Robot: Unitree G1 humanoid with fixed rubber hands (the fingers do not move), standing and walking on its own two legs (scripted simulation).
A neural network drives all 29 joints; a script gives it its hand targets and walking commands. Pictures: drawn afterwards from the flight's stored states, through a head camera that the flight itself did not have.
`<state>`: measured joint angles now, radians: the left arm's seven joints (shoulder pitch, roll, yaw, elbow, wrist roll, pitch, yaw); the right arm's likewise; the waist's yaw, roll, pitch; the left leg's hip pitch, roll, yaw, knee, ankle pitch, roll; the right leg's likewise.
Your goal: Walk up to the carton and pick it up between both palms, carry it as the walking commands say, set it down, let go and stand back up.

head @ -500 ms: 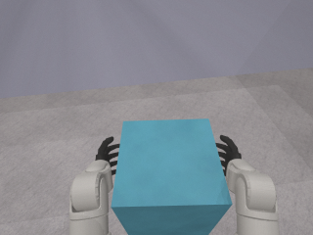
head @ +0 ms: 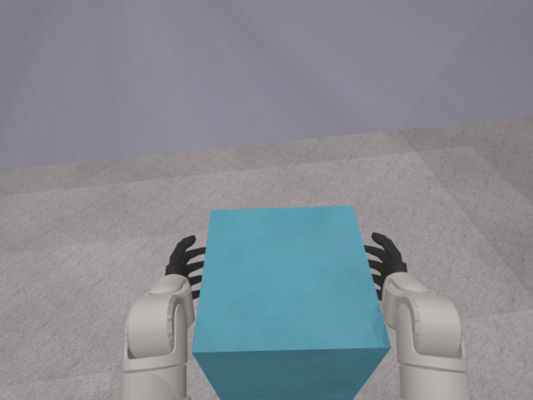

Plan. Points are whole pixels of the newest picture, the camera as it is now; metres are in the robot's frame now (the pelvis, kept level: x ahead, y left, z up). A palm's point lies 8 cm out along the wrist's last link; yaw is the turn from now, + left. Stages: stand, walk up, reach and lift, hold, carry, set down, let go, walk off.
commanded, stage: carry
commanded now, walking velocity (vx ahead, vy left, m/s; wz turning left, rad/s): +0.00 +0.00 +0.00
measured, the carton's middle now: (284, 309) +0.27 +0.00 +0.01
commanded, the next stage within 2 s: hold in 1.36 s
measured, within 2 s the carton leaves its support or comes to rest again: neither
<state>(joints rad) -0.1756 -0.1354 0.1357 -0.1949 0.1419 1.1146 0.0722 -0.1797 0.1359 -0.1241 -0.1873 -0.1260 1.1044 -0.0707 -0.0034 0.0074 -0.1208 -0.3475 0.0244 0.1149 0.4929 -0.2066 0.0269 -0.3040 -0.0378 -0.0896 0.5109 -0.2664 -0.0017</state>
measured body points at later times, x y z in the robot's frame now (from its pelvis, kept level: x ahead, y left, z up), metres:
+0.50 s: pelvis +0.00 +0.00 +0.00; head -0.01 +0.00 +0.45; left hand +0.29 +0.15 +0.06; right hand +0.29 -0.15 +0.06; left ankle +0.03 +0.10 -0.74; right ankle +0.00 -0.11 -0.74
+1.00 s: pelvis +0.00 +0.00 +0.00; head -0.01 +0.00 +0.45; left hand +0.29 +0.16 +0.05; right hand +0.29 -0.15 +0.05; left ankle +0.03 +0.10 -0.74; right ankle +0.00 -0.11 -0.74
